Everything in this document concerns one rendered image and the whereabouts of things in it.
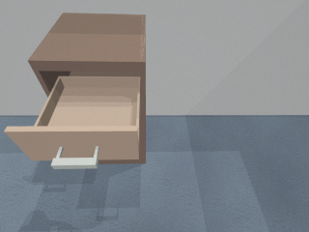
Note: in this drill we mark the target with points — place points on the drawer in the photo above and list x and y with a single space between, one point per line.
82 113

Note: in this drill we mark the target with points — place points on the handle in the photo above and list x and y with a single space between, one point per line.
75 163

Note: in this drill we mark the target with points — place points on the cabinet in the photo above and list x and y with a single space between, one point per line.
83 44

